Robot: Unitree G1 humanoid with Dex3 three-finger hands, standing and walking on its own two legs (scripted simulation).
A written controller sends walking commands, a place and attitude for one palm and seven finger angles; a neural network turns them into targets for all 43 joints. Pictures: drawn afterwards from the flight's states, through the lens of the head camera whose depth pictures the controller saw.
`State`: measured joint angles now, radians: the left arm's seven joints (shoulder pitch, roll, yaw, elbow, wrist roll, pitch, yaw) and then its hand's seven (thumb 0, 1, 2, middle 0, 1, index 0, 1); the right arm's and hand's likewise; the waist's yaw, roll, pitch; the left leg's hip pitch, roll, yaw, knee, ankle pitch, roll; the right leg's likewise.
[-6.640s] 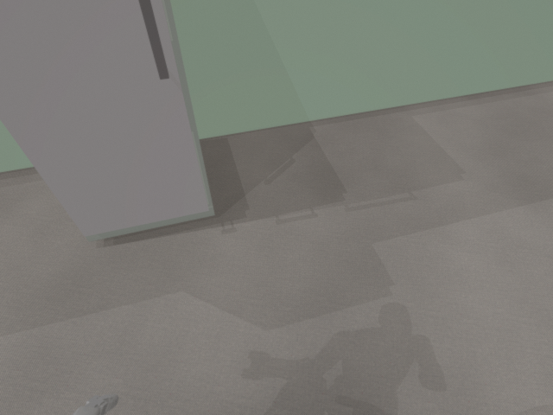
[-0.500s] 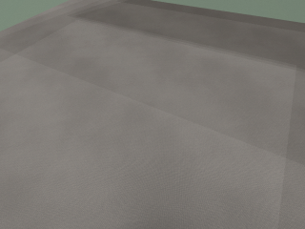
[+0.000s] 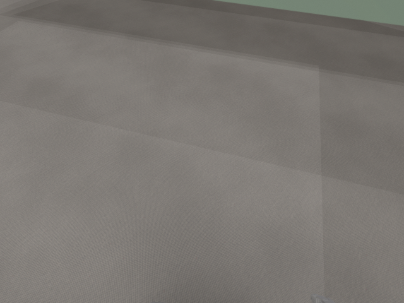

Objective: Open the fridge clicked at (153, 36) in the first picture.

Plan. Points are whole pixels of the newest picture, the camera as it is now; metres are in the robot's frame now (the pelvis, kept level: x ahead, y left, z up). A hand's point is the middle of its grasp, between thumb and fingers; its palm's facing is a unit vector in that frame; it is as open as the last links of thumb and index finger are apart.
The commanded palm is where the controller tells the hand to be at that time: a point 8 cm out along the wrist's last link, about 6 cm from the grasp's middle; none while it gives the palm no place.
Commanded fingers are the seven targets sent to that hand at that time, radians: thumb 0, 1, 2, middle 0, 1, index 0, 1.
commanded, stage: turn to face it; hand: right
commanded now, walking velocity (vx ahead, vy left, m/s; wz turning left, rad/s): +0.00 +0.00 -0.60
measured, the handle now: out of the picture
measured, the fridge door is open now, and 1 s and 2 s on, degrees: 0 0 0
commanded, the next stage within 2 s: none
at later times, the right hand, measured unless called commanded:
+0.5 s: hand out of the picture -0.06 -0.22 -0.19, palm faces +0.36 +0.90 -0.25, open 7.4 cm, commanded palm none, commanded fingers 0.00 -0.90 -0.90 0.20 0.30 0.20 0.30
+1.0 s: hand out of the picture +0.03 -0.25 -0.14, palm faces +0.55 +0.78 -0.29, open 7.4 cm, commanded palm none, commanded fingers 0.00 -0.90 -0.90 0.20 0.30 0.20 0.30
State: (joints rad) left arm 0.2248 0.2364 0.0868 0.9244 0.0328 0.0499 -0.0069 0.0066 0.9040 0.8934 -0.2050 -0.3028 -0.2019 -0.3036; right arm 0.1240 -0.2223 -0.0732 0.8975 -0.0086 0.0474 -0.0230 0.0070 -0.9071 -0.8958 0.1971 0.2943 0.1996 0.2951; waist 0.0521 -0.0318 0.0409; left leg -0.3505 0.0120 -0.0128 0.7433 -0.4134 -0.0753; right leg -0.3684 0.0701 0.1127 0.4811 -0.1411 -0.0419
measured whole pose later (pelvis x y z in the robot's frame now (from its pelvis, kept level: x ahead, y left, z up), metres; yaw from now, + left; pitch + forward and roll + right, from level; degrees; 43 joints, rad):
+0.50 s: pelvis -0.01 -0.01 -0.02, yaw -20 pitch +2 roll -1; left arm 0.11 0.25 0.07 0.90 0.02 0.05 -0.03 0.01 0.91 0.89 -0.20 -0.30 -0.20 -0.30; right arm 0.26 -0.25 -0.06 0.92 -0.02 0.04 -0.01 0.01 -0.90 -0.89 0.20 0.30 0.21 0.30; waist -0.02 0.04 0.10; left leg -0.29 0.21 0.21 0.74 -0.45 -0.08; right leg -0.30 -0.01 -0.10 0.61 -0.32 0.00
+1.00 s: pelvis +0.02 +0.00 -0.01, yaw -37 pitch +1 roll -1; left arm 0.23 0.25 0.09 0.92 0.02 0.06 -0.01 0.01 0.90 0.89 -0.20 -0.30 -0.20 -0.30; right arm 0.11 -0.20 -0.03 0.82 -0.01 0.00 -0.02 0.01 -0.90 -0.90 0.20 0.29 0.20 0.30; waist 0.05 -0.05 0.07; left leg -0.30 0.04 0.07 0.60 -0.30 0.00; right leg -0.38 0.07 0.11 0.85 -0.49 0.02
